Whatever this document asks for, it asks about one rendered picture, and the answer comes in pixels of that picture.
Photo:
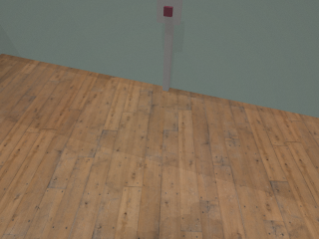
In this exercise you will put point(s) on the panel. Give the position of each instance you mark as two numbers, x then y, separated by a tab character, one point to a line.
169	23

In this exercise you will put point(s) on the button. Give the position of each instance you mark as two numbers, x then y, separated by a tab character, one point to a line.
167	11

